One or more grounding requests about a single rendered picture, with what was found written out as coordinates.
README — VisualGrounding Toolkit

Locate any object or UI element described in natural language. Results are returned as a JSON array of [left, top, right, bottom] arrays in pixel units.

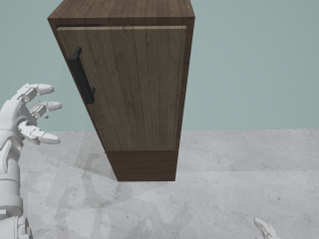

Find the cupboard door
[[57, 25, 186, 151]]

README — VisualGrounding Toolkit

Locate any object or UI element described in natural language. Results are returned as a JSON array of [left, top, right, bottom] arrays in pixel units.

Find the left robot upper arm
[[0, 215, 34, 239]]

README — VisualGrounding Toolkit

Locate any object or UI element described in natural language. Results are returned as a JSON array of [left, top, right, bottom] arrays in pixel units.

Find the robot left hand
[[0, 83, 63, 145]]

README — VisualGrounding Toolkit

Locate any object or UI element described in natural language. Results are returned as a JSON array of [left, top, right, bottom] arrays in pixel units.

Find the robot right hand
[[253, 217, 280, 239]]

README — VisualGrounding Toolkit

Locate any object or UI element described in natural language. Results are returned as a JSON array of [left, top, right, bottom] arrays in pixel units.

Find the handle
[[67, 47, 96, 105]]

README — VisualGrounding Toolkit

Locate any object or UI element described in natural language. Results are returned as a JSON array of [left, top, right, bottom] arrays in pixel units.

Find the left robot forearm
[[0, 130, 24, 221]]

